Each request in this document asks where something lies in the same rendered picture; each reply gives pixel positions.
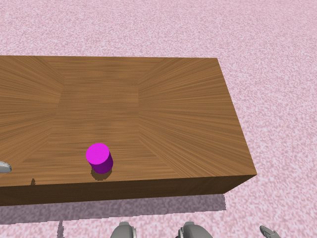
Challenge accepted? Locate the can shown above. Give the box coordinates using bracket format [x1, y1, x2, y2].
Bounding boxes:
[86, 143, 113, 174]

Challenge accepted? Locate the left robot hand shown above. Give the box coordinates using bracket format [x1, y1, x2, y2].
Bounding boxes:
[0, 161, 12, 173]

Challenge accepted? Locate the right robot hand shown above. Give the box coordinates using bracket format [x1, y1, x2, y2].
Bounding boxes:
[260, 226, 281, 238]

